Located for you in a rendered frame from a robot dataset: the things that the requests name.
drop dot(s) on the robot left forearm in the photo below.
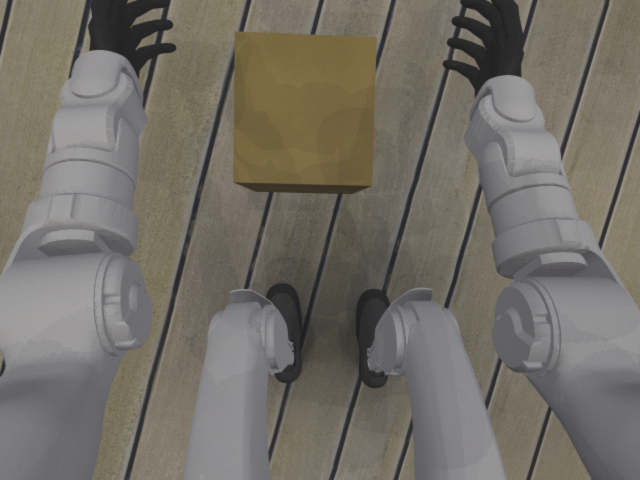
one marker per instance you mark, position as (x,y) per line
(90,171)

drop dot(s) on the right robot upper arm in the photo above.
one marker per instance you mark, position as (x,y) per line
(577,340)

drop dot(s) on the robot right hand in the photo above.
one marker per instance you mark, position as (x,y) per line
(503,54)

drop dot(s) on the robot left hand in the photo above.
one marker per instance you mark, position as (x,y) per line
(109,29)

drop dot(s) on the right robot shin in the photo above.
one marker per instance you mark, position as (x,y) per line
(376,356)

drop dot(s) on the robot right forearm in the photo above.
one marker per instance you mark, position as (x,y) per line
(537,229)

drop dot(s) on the left robot upper arm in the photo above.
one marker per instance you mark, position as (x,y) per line
(65,324)

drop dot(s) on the carton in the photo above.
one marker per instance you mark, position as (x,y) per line
(304,112)

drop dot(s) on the left robot foot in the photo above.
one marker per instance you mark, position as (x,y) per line
(286,300)

